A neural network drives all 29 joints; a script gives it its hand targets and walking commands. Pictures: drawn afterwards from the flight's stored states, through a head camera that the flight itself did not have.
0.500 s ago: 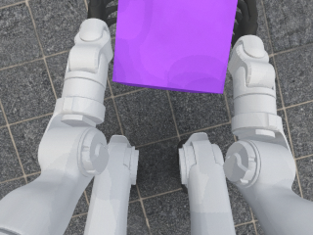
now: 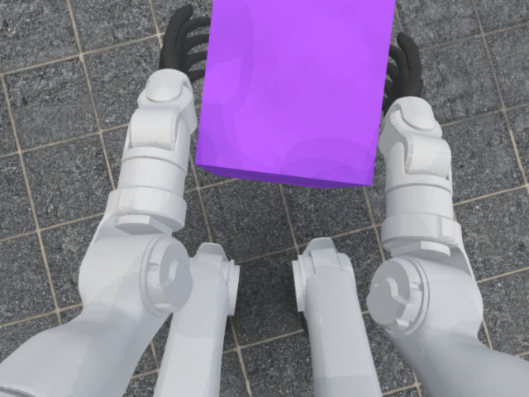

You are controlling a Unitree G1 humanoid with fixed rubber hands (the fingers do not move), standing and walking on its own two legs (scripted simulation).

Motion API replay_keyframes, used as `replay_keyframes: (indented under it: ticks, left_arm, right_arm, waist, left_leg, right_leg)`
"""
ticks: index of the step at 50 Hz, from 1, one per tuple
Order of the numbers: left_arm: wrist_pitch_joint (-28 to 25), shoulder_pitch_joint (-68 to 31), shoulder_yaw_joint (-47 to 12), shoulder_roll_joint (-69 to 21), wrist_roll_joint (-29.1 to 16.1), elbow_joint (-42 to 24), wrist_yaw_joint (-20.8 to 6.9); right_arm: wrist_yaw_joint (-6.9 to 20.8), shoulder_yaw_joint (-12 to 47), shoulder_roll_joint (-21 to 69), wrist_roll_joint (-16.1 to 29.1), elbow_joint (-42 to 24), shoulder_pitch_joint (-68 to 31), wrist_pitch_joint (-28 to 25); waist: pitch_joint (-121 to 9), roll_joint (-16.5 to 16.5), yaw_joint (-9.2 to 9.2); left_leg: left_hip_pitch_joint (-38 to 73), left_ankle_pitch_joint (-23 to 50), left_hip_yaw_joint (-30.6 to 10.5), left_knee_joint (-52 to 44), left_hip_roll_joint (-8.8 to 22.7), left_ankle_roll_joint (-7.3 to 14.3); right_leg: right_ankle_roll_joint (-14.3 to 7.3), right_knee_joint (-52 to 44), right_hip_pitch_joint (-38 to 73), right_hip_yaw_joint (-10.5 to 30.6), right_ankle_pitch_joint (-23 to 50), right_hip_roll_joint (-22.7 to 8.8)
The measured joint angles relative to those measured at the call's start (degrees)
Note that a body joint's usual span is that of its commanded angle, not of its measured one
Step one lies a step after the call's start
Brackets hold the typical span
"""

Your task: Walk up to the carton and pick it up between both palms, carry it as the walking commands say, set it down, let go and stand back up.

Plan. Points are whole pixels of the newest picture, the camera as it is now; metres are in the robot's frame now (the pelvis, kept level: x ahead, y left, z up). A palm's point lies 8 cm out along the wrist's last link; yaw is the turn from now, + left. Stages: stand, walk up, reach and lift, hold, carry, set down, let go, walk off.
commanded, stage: reach and lift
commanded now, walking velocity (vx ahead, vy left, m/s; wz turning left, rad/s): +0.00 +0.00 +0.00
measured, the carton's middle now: (283, 109) +0.51 -0.04 -0.16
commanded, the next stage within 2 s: none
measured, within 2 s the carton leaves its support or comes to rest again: neither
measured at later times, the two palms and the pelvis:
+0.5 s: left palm (155, 61) +0.52 +0.10 -0.01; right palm (428, 93) +0.48 -0.18 -0.02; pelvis +0.01 +0.00 +0.05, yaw +0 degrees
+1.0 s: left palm (119, 42) +0.50 +0.11 +0.06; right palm (473, 82) +0.46 -0.18 +0.06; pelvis +0.03 +0.00 +0.11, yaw -1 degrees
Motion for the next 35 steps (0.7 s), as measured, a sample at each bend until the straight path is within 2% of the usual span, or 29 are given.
replay_keyframes:
  ticks: [35]
  left_arm:
    - [0.26, 11.4, 0.49, -4.04, 1.72, -2.61, -0.9]
  right_arm:
    - [0.7, 0.19, 3.92, -1.76, -2.49, 10.97, 0.56]
  waist:
    - [-6.6, 0.32, 0.34]
  left_leg:
    - [15.69, 1.35, -1.34, -13.57, -0.08, 0.92]
  right_leg:
    - [0.01, -13.59, 16.04, 1.02, 0.83, 0.36]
